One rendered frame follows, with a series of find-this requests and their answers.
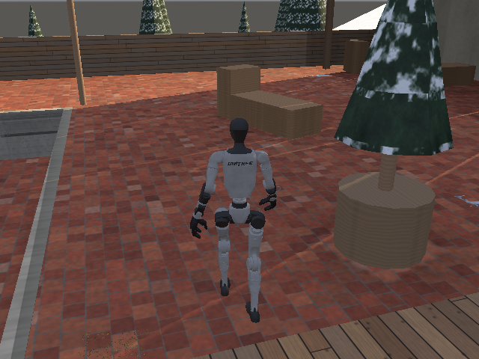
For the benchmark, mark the left robot forearm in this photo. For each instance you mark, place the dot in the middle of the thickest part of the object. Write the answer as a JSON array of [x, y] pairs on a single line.
[[202, 203]]

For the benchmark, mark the robot right upper arm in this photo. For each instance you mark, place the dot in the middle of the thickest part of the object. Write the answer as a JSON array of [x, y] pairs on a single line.
[[262, 157]]

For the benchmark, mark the right robot forearm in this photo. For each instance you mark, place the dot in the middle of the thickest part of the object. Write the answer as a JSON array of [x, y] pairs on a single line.
[[271, 193]]

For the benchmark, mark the robot left upper arm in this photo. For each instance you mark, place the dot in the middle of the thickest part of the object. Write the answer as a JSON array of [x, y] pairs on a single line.
[[212, 170]]

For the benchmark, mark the left robot hand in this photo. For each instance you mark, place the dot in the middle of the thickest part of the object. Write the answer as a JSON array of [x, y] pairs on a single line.
[[193, 225]]

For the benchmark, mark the robot right shin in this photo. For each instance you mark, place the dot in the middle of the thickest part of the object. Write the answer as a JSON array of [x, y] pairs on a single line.
[[254, 279]]

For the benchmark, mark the right robot hand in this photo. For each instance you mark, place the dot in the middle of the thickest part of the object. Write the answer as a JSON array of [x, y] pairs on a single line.
[[271, 206]]

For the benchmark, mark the humanoid robot head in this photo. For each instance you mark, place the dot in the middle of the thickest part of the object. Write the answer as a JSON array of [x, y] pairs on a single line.
[[239, 129]]

